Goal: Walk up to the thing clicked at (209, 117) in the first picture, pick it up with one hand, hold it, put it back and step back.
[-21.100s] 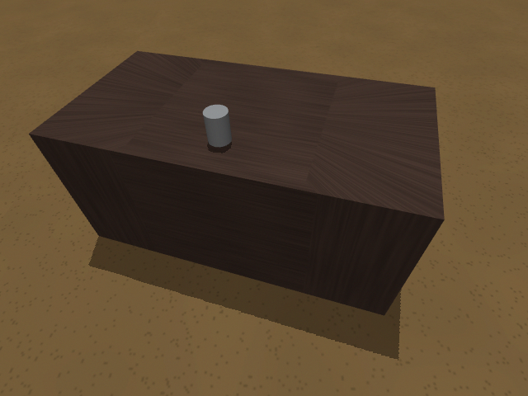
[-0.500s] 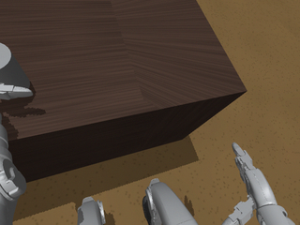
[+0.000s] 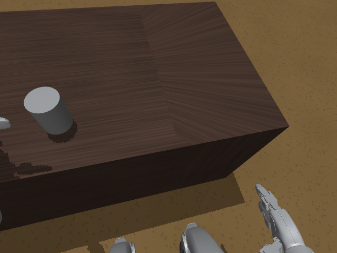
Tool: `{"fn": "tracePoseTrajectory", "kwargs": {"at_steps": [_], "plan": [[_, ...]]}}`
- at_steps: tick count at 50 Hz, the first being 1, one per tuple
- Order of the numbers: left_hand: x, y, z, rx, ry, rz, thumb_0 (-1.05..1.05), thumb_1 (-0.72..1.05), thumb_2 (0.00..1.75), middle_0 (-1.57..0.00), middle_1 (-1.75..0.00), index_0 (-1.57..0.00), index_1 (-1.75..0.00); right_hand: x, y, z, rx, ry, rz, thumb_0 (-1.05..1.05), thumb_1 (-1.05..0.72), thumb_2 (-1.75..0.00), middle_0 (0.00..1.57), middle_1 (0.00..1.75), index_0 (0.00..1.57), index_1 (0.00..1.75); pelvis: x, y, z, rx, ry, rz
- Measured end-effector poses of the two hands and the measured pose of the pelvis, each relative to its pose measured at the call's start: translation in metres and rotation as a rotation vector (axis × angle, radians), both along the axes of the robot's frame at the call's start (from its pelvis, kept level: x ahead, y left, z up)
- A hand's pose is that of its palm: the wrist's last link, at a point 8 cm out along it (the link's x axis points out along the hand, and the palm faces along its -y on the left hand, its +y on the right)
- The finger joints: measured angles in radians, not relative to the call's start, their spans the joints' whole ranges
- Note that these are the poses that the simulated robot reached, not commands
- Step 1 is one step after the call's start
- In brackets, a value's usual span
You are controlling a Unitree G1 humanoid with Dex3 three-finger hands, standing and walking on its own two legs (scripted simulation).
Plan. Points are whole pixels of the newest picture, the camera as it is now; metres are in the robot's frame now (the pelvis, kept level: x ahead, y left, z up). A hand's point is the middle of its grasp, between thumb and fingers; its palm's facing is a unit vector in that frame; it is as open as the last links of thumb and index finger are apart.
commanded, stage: sink last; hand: left
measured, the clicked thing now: (50, 111) +0.52 +0.24 -0.04
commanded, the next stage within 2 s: home in 1.06 s
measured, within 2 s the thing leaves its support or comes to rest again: neither
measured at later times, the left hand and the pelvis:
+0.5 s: hand out of the picture +0.31 +0.31 +0.04, palm faces +0.32 -0.86 -0.40, open 17.1 cm; pelvis +0.02 +0.00 +0.03, yaw +1 degrees
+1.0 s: hand out of the picture +0.15 +0.22 +0.06, palm faces +0.29 -0.89 -0.34, open 17.4 cm; pelvis -0.01 -0.02 +0.03, yaw +3 degrees
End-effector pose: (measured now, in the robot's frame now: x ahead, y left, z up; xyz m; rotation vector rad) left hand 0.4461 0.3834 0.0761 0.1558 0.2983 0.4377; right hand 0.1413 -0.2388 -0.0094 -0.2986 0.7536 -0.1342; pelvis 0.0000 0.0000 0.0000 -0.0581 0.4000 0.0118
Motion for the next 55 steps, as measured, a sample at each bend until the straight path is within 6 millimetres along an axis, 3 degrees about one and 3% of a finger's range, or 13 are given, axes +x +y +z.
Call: {"fn": "tracePoseTrajectory", "kwargs": {"at_steps": [8, 12, 17, 24, 31, 38, 46, 55], "plan": [[-0.044, 0.052, 0.014, 0.083, 0.038, 0.183, -0.02, -0.56, 0.07, -0.08, -0.06, -0.07, -0.07, -0.003, -0.004, -0.004, 0.002, 0.108, 0.003, -0.01, 0.48, -0.08, 0.06, 0.06, 0.06, 0.05, 0.003, -0.002, 0.01, -0.001, -0.034, 0.006], [-0.067, 0.059, 0.014, 0.14, 0.1, 0.188, -0.01, -0.54, 0.08, -0.07, -0.05, -0.05, -0.06, 0.007, -0.007, 0.001, -0.009, 0.09, 0.016, -0.01, 0.46, -0.09, 0.06, 0.06, 0.06, 0.05, 0.005, 0.001, 0.016, -0.004, -0.052, 0.01], [-0.099, 0.034, 0.0, 0.16, 0.177, 0.101, -0.01, -0.51, 0.08, -0.07, -0.04, -0.05, -0.06, 0.019, 0.0, 0.007, 0.03, 0.039, 0.032, -0.01, 0.44, -0.09, 0.05, 0.06, 0.06, 0.05, 0.013, 0.005, 0.025, 0.001, -0.09, 0.014], [-0.163, -0.026, -0.01, 0.153, 0.152, -0.024, -0.01, -0.45, 0.09, -0.07, -0.04, -0.05, -0.05, 0.022, -0.002, 0.012, 0.064, -0.013, -0.033, -0.01, 0.4, -0.1, 0.06, 0.06, 0.06, 0.05, 0.022, 0.005, 0.033, 0.019, -0.165, 0.011], [-0.233, -0.056, 0.001, 0.145, 0.115, -0.009, -0.01, -0.45, 0.08, -0.08, -0.04, -0.06, -0.06, 0.036, -0.016, 0.029, 0.022, -0.11, -0.07, -0.01, 0.4, -0.1, 0.06, 0.06, 0.06, 0.05, 0.022, -0.002, 0.036, 0.035, -0.228, 0.023], [-0.284, -0.087, 0.02, 0.137, 0.09, -0.024, -0.01, -0.49, 0.07, -0.07, -0.05, -0.06, -0.06, 0.034, -0.023, 0.027, 0.03, -0.166, -0.068, -0.01, 0.43, -0.09, 0.05, 0.06, 0.06, 0.05, 0.018, -0.007, 0.035, 0.045, -0.258, 0.035], [-0.322, -0.127, 0.011, 0.068, 0.141, -0.081, -0.01, -0.53, 0.05, -0.07, -0.05, -0.06, -0.06, 0.015, -0.033, 0.011, 0.06, -0.156, -0.092, -0.01, 0.46, -0.08, 0.06, 0.06, 0.06, 0.05, 0.004, -0.016, 0.031, 0.063, -0.27, 0.034], [-0.336, -0.116, 0.003, 0.121, 0.154, -0.027, -0.01, -0.55, 0.05, -0.07, -0.06, -0.06, -0.07, -0.004, -0.046, 0.001, 0.037, -0.139, -0.1, -0.01, 0.48, -0.08, 0.06, 0.06, 0.06, 0.05, -0.014, -0.03, 0.025, 0.076, -0.272, 0.034]]}}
